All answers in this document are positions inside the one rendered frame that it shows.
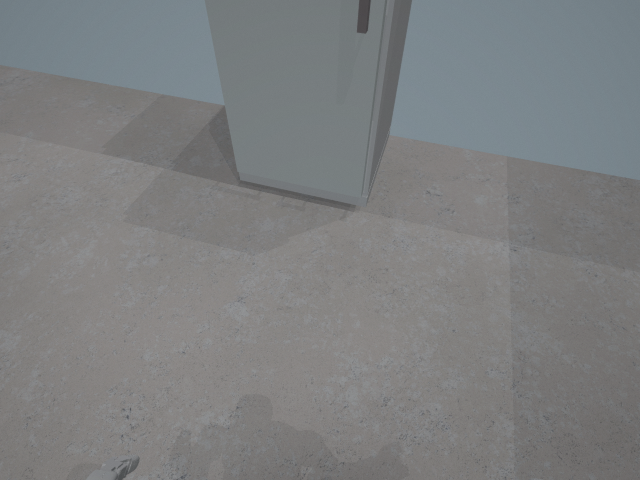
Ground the left robot hand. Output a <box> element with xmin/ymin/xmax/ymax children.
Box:
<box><xmin>86</xmin><ymin>455</ymin><xmax>140</xmax><ymax>480</ymax></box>

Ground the fridge door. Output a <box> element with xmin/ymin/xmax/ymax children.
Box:
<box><xmin>205</xmin><ymin>0</ymin><xmax>387</xmax><ymax>198</ymax></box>

